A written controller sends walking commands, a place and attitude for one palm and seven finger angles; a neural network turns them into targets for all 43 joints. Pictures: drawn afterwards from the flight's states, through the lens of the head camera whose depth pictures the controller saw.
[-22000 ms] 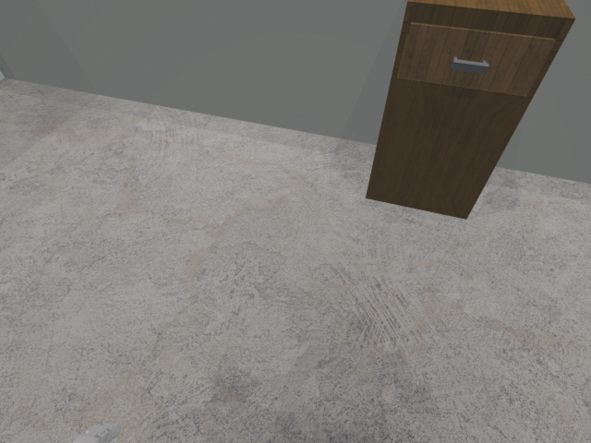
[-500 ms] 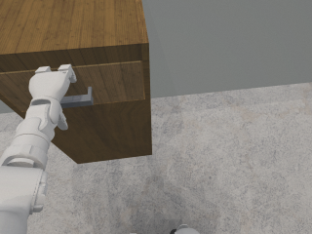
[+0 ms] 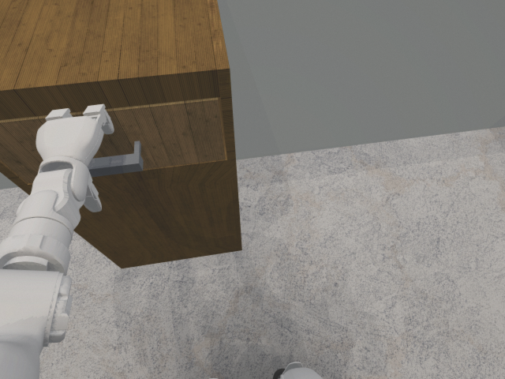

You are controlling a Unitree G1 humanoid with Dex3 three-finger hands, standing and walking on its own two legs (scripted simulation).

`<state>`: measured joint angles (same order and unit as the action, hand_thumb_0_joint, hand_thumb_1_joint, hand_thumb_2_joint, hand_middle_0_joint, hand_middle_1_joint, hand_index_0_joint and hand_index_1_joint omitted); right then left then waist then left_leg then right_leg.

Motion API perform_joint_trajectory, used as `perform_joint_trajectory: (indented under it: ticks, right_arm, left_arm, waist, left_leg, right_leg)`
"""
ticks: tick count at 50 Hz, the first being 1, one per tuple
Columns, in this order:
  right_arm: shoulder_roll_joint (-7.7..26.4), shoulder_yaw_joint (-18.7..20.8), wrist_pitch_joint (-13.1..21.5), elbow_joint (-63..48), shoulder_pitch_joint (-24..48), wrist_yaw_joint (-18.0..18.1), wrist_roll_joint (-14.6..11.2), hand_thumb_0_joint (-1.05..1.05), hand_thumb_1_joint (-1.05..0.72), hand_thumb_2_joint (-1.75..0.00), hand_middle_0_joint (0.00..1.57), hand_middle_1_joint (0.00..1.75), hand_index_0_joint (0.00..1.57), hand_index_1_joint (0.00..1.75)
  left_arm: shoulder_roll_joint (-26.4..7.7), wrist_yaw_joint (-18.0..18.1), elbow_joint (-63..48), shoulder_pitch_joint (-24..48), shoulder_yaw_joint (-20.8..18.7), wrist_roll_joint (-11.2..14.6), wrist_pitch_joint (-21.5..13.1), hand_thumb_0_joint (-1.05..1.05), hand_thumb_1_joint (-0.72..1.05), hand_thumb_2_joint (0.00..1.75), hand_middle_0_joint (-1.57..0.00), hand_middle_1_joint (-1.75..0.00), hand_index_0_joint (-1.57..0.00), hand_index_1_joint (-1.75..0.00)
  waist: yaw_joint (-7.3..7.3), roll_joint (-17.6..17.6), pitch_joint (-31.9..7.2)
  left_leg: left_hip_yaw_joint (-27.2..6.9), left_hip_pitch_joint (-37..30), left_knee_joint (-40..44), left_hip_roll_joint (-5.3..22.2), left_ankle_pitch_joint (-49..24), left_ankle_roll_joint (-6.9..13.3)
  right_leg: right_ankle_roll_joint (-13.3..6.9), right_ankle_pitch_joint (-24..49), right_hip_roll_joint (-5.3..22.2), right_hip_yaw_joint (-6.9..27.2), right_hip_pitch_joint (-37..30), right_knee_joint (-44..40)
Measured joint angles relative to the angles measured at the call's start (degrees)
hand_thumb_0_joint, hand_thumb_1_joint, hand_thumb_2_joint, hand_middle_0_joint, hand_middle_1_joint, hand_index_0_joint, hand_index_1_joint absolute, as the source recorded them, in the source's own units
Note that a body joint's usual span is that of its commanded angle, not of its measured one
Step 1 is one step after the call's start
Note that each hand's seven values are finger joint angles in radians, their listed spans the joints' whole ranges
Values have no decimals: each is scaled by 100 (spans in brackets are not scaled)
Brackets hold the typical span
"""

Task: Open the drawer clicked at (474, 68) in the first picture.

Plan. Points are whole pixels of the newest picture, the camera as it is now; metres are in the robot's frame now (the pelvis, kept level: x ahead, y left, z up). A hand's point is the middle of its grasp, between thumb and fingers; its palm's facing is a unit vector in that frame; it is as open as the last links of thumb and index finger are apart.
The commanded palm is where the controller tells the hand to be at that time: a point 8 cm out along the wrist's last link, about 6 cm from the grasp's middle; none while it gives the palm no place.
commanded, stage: re-aim the fingers above the handle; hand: left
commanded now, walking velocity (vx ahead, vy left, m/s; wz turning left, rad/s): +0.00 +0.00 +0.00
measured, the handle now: (113, 156) +0.52 +0.26 -0.02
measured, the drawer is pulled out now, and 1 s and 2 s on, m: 0.00 0.00 0.00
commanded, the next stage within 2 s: lower the fingers behind the handle in 1.14 s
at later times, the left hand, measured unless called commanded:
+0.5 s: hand (93, 159) +0.46 +0.25 +0.05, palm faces -0.02 -0.02 -1.00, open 13.8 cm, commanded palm +0.44 +0.26 +0.10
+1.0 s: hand (93, 158) +0.46 +0.25 +0.05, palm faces -0.04 +0.00 -1.00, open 13.8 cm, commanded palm +0.44 +0.26 +0.10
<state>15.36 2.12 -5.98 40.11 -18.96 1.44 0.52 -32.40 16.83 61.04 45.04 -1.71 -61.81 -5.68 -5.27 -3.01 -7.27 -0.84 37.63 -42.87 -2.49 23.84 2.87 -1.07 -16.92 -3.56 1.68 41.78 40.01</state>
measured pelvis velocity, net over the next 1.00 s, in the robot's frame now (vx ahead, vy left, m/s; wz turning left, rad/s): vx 0.00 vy -0.01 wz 0.00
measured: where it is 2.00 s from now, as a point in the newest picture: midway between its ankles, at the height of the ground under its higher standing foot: outside the picture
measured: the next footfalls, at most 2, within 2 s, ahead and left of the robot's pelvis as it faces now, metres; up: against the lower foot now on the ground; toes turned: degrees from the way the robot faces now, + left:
none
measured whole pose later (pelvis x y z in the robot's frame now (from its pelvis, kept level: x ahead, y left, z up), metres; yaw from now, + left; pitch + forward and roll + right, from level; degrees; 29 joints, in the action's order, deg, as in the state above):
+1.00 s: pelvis +0.00 -0.01 +0.00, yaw +0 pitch +18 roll -1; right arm 15.8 2.8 -5.3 40.2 -18.8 1.6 0.4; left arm -31.1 17.1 59.9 44.5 -1.4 -62.0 -4.6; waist -4.8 -3.0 -7.4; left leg -0.7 36.2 -41.7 -2.3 23.2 2.3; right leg -1.6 -16.6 -3.7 1.7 40.8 39.7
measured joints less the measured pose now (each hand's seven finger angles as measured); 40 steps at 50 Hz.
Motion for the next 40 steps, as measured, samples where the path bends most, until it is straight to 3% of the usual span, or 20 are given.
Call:
perform_joint_trajectory:
  ticks: [13, 23, 32, 40]
  right_arm:
    - [24, 114, 8, 48, -86, -35, 40, 0, -90, -90, 20, 30, 20, 30]
    - [-42, 64, -75, 62, 2, -105, 26, 0, -90, -90, 20, 30, 20, 30]
    - [-74, 37, -28, -27, 56, -41, -24, 0, -90, -90, 20, 30, 20, 30]
    - [-8, 65, 64, 18, 83, -15, -3, 0, -90, -90, 20, 30, 20, 30]
  left_arm:
    - [121, 34, -307, -125, 100, 29, -156, 0, -48, 30, -32, -120, -32, -121]
    - [362, 122, -358, -229, 127, 23, 138, 0, -48, 30, -32, -120, -32, -121]
    - [304, 22, -334, -263, 203, 1, 102, 0, -49, 30, -32, -120, -32, -121]
    - [313, 144, -218, -86, 227, -60, 32, 0, -49, 30, -32, -120, -32, -121]
  waist:
    - [70, -15, -70]
    - [109, -68, -93]
    - [152, -53, -16]
    - [131, -6, -2]
  left_leg:
    - [-70, 55, -73, -26, 43, 2]
    - [-15, -166, 58, -23, 15, 12]
    - [-17, -300, 163, -26, -56, -8]
    - [-59, -189, 96, -32, -64, -40]
  right_leg:
    - [16, -50, 30, -70, 8, 21]
    - [19, -32, 26, -9, -172, -54]
    - [-7, 14, 32, -9, -285, -107]
    - [-38, 3, 41, -58, -178, -28]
